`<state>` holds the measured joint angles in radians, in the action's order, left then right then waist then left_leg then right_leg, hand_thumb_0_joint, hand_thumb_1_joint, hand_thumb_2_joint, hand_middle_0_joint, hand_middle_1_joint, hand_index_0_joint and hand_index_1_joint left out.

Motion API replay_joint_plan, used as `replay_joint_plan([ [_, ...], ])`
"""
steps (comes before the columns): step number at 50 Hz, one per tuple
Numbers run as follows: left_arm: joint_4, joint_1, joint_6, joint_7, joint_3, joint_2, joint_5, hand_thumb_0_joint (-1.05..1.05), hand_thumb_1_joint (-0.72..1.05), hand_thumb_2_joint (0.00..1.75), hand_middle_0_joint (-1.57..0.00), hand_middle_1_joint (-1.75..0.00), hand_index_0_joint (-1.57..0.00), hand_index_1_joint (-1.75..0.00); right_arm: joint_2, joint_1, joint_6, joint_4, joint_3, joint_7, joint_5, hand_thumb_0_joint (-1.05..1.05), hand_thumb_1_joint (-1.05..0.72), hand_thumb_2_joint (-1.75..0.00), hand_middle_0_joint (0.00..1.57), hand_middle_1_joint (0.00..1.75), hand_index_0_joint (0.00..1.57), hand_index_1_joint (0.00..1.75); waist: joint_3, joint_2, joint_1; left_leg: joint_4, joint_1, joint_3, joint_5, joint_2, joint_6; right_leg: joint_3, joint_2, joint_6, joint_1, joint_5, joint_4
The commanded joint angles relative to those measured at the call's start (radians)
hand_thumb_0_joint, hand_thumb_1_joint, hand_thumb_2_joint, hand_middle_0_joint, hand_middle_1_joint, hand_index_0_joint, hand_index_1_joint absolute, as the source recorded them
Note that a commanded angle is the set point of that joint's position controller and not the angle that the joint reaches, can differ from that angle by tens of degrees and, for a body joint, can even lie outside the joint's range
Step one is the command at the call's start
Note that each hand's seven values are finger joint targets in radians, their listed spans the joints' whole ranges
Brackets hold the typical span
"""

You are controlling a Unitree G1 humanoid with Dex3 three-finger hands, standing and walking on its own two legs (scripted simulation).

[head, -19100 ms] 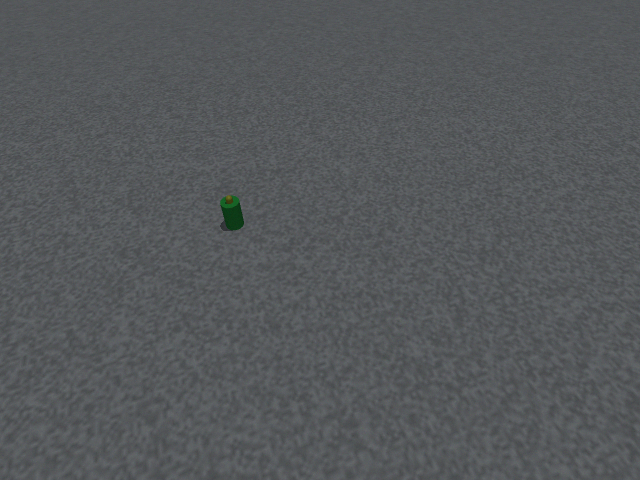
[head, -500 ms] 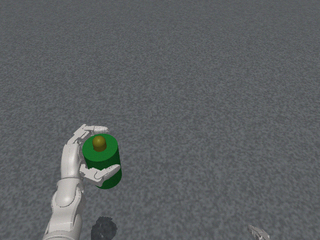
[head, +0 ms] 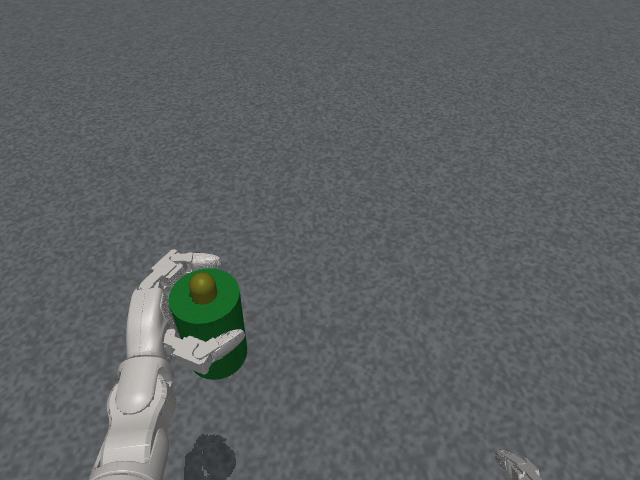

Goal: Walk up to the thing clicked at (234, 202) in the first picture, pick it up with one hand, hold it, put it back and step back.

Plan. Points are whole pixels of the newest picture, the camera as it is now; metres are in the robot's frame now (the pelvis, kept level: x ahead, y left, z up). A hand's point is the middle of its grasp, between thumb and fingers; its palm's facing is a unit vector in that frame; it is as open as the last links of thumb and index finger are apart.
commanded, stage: hold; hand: left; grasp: from the side
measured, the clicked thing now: (210, 319) +0.32 +0.16 +0.03
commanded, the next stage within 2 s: crouch in 0.72 s
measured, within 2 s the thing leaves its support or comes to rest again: neither
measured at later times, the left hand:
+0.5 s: hand (199, 314) +0.32 +0.17 +0.05, palm faces +0.12 -0.99 -0.02, open 11.1 cm
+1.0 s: hand (201, 320) +0.31 +0.16 +0.05, palm faces +0.13 -0.99 -0.01, open 11.1 cm
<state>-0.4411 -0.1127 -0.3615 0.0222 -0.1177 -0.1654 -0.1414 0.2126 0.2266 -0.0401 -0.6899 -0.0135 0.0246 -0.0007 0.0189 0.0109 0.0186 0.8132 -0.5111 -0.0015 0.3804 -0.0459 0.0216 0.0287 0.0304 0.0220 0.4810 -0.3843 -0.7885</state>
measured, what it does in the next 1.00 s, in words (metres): stands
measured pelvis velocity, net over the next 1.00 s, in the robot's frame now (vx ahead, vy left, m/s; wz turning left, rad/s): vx -0.01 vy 0.00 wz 0.00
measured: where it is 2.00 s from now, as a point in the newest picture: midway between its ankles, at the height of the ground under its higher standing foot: outside the picture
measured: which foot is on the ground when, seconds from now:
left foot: down 0.00-1.00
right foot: down 0.00-1.00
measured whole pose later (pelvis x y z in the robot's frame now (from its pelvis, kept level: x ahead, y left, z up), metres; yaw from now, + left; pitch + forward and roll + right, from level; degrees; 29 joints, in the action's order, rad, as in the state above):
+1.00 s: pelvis -0.01 +0.00 +0.00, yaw +0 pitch +5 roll -1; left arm -0.48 -0.13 -0.39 0.02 -0.14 -0.16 -0.15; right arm 0.21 0.22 -0.06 -0.69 -0.01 0.02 0.00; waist 0.03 0.01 0.02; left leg 0.83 -0.54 -0.01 0.37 -0.05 0.02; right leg 0.03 0.03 0.02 0.52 -0.38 -0.81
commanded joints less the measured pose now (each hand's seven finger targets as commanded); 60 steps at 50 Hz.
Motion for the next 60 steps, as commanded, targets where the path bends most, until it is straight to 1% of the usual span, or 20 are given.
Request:
replay_joint_plan([
  [1, 0.331, -0.344, -0.113, -0.008, -0.067, -0.144, -0.031, 0.0, 0.1, 1.21, -1.19, -1.36, -1.21, -1.37, 0.127, -0.027, -0.035, 0.125, -0.034, 0.008, -0.001, 0.0, -0.91, -0.91, 0.2, 0.3, 0.2, 0.3, 0.308, 0.01, 0.001, -0.108, 0.156, 0.008, -0.237, 0.032, -0.019, 0.011, -0.031, -0.019, -0.118, 0.285, 0.108],
  [5, 0.284, -0.331, -0.108, -0.01, -0.076, -0.146, -0.026, 0.0, 0.12, 1.22, -1.2, -1.37, -1.21, -1.37, 0.131, -0.038, -0.034, 0.118, -0.039, 0.009, -0.001, 0.0, -0.91, -0.91, 0.2, 0.3, 0.2, 0.3, 0.271, 0.027, -0.003, -0.12, 0.135, 0.009, -0.178, 0.033, -0.017, 0.012, -0.032, -0.023, -0.084, 0.224, 0.117],
  [7, 0.324, -0.36, -0.111, -0.006, -0.037, -0.117, -0.026, 0.0, 0.09, 1.22, -1.21, -1.38, -1.23, -1.39, 0.126, -0.043, -0.038, 0.131, -0.035, 0.009, -0.001, 0.0, -0.92, -0.91, 0.2, 0.3, 0.2, 0.3, 0.282, 0.016, 0.006, -0.12, 0.151, 0.007, -0.185, 0.031, -0.017, 0.014, -0.034, -0.022, -0.087, 0.231, 0.114],
  [10, 0.247, -0.316, -0.103, 0.0, -0.051, -0.125, -0.025, 0.0, 0.11, 1.22, -1.2, -1.38, -1.22, -1.38, 0.139, -0.032, -0.037, 0.12, -0.044, 0.006, 0.001, 0.0, -0.91, -0.91, 0.2, 0.3, 0.2, 0.3, 0.264, -0.003, 0.009, -0.122, 0.134, 0.002, -0.176, 0.028, -0.018, 0.018, -0.037, -0.024, -0.077, 0.22, 0.112],
  [20, 0.286, -0.352, -0.106, -0.003, -0.073, -0.156, -0.028, 0.0, 0.11, 1.22, -1.21, -1.38, -1.22, -1.38, 0.135, -0.029, -0.04, 0.12, -0.039, 0.008, 0.002, 0.0, -0.91, -0.91, 0.2, 0.3, 0.2, 0.3, 0.306, 0.023, -0.001, -0.114, 0.148, 0.006, -0.202, 0.031, -0.018, 0.012, -0.033, -0.024, -0.096, 0.245, 0.11],
  [22, 0.28, -0.353, -0.104, -0.001, -0.041, -0.117, -0.03, 0.0, 0.09, 1.22, -1.21, -1.38, -1.22, -1.38, 0.131, -0.029, -0.044, 0.121, -0.036, 0.006, 0.001, 0.0, -0.92, -0.91, 0.2, 0.3, 0.2, 0.3, 0.287, 0.018, 0.007, -0.12, 0.157, 0.001, -0.211, 0.027, -0.015, 0.02, -0.037, -0.025, -0.086, 0.249, 0.104],
  [24, 0.247, -0.353, -0.104, -0.005, -0.078, -0.144, -0.03, 0.0, 0.08, 1.23, -1.21, -1.39, -1.23, -1.39, 0.135, -0.031, -0.042, 0.117, -0.04, 0.007, 0.003, 0.0, -0.92, -0.91, 0.2, 0.3, 0.2, 0.3, 0.27, -0.001, 0.005, -0.118, 0.136, 0.003, -0.179, 0.029, -0.019, 0.016, -0.034, -0.023, -0.079, 0.223, 0.113],
  [31, 0.3, -0.365, -0.111, 0.004, -0.033, -0.117, -0.031, 0.0, 0.06, 1.21, -1.22, -1.39, -1.24, -1.39, 0.129, -0.052, -0.047, 0.14, -0.036, 0.004, 0.005, 0.0, -0.92, -0.91, 0.2, 0.3, 0.2, 0.3, 0.262, 0.01, 0.008, -0.124, 0.125, 0.008, -0.147, 0.033, -0.019, 0.013, -0.033, -0.024, -0.078, 0.194, 0.124],
  [32, 0.252, -0.326, -0.104, 0.0, -0.07, -0.148, -0.03, 0.0, 0.07, 1.22, -1.21, -1.38, -1.22, -1.39, 0.139, -0.041, -0.045, 0.124, -0.042, 0.007, 0.006, 0.0, -0.92, -0.91, 0.2, 0.3, 0.2, 0.3, 0.278, -0.006, 0.003, -0.123, 0.133, 0.009, -0.149, 0.034, -0.022, 0.012, -0.032, -0.023, -0.087, 0.196, 0.126],
  [34, 0.351, -0.4, -0.113, 0.002, -0.035, -0.129, -0.031, 0.0, 0.07, 1.2, -1.21, -1.37, -1.22, -1.37, 0.128, -0.053, -0.051, 0.139, -0.034, 0.006, 0.004, 0.0, -0.92, -0.91, 0.2, 0.3, 0.2, 0.3, 0.277, 0.036, 0.004, -0.134, 0.146, 0.004, -0.134, 0.031, -0.016, 0.016, -0.035, -0.028, -0.074, 0.178, 0.121],
  [37, 0.283, -0.37, -0.11, -0.005, -0.077, -0.158, -0.029, 0.0, 0.08, 1.21, -1.21, -1.38, -1.23, -1.38, 0.142, -0.04, -0.052, 0.122, -0.043, 0.007, 0.004, 0.0, -0.92, -0.91, 0.2, 0.3, 0.2, 0.3, 0.271, 0.02, 0.004, -0.136, 0.14, -0.004, -0.119, 0.026, -0.017, 0.021, -0.038, -0.028, -0.061, 0.161, 0.115],
  [42, 0.318, -0.369, -0.111, -0.002, -0.029, -0.117, -0.029, 0.0, 0.12, 1.19, -1.22, -1.34, -1.24, -1.35, 0.131, -0.048, -0.054, 0.138, -0.035, 0.007, 0.003, 0.0, -0.89, -0.9, 0.2, 0.3, 0.2, 0.3, 0.285, 0.02, 0.003, -0.128, 0.148, 0.003, -0.156, 0.028, -0.014, 0.018, -0.037, -0.028, -0.077, 0.197, 0.115],
  [44, 0.256, -0.328, -0.102, -0.008, -0.07, -0.147, -0.019, 0.0, 0.14, 1.2, -1.22, -1.34, -1.24, -1.34, 0.135, -0.039, -0.053, 0.123, -0.041, 0.007, 0.002, 0.0, -0.89, -0.91, 0.2, 0.3, 0.2, 0.3, 0.277, 0.016, 0.0, -0.12, 0.134, 0.007, -0.158, 0.031, -0.016, 0.015, -0.036, -0.027, -0.066, 0.201, 0.115],
  [45, 0.244, -0.333, -0.102, -0.003, -0.044, -0.117, -0.022, 0.0, 0.17, 1.19, -1.22, -1.34, -1.24, -1.34, 0.132, -0.046, -0.054, 0.125, -0.038, 0.005, 0.002, 0.0, -0.88, -0.9, 0.2, 0.3, 0.2, 0.3, 0.244, 0.006, 0.013, -0.12, 0.123, 0.006, -0.147, 0.03, -0.018, 0.015, -0.034, -0.025, -0.05, 0.194, 0.114],
  [48, 0.151, -0.295, -0.112, -0.004, -0.08, -0.113, -0.034, 0.0, 0.15, 1.19, -1.23, -1.35, -1.25, -1.35, 0.138, -0.04, -0.055, 0.109, -0.045, 0.0, -0.002, 0.0, -0.88, -0.9, 0.2, 0.3, 0.2, 0.3, 0.212, -0.022, 0.011, -0.099, 0.066, 0.002, -0.115, 0.029, -0.023, 0.017, -0.033, -0.023, -0.01, 0.165, 0.1],
  [49, 0.194, -0.335, -0.127, -0.001, -0.058, -0.092, -0.037, 0.0, 0.15, 1.19, -1.24, -1.36, -1.26, -1.35, 0.132, -0.048, -0.058, 0.121, -0.043, -0.004, -0.003, 0.0, -0.89, -0.9, 0.2, 0.3, 0.2, 0.3, 0.214, -0.028, 0.012, -0.09, 0.052, 0.001, -0.111, 0.03, -0.024, 0.016, -0.032, -0.023, -0.004, 0.164, 0.092],
  [50, 0.161, -0.324, -0.139, -0.002, -0.087, -0.12, -0.031, 0.0, 0.14, 1.2, -1.24, -1.37, -1.26, -1.36, 0.134, -0.043, -0.056, 0.113, -0.046, -0.006, -0.005, 0.0, -0.89, -0.9, 0.2, 0.3, 0.2, 0.3, 0.224, -0.034, 0.009, -0.075, 0.036, 0.003, -0.115, 0.032, -0.027, 0.012, -0.028, -0.022, 0.001, 0.171, 0.081],
  [55, 0.055, -0.37, -0.221, 0.0, -0.098, -0.111, -0.017, 0.0, 0.11, 1.19, -1.22, -1.36, -1.25, -1.35, 0.142, -0.026, -0.054, 0.1, -0.061, -0.024, -0.023, 0.0, -0.89, -0.9, 0.2, 0.3, 0.2, 0.3, 0.261, -0.014, 0.026, 0.019, -0.054, -0.005, -0.079, 0.03, -0.023, 0.011, -0.031, -0.03, 0.13, 0.13, -0.02],
  [56, 0.022, -0.366, -0.241, 0.004, -0.136, -0.137, -0.018, 0.0, 0.11, 1.19, -1.22, -1.36, -1.24, -1.36, 0.147, -0.026, -0.053, 0.098, -0.065, -0.025, -0.022, 0.0, -0.89, -0.9, 0.2, 0.3, 0.2, 0.3, 0.268, -0.04, 0.02, 0.045, -0.098, -0.005, -0.06, 0.032, -0.026, 0.008, -0.027, -0.03, 0.144, 0.114, -0.044],
  [60, -0.032, -0.434, -0.336, 0.03, -0.139, -0.147, -0.013, 0.0, 0.07, 1.19, -1.25, -1.38, -1.26, -1.37, 0.152, -0.016, -0.053, 0.099, -0.07, -0.039, -0.035, 0.0, -0.9, -0.91, 0.2, 0.3, 0.2, 0.3, 0.369, 0.019, 0.031, 0.173, -0.215, -0.011, -0.006, 0.037, -0.022, 0.0, -0.03, -0.038, 0.296, 0.057, -0.173],
])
